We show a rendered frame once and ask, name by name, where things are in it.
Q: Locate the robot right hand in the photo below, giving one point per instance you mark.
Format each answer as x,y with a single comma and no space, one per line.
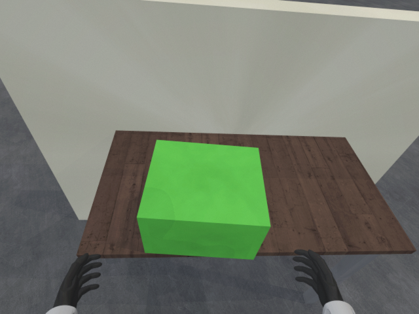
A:
322,280

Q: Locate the right robot forearm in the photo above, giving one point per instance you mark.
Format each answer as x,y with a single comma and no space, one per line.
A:
338,307

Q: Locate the carton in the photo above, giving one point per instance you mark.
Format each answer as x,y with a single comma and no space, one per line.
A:
204,200

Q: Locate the robot left hand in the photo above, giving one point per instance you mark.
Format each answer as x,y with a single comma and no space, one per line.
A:
70,291

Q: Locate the table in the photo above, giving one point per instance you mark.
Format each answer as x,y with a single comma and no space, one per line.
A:
319,197

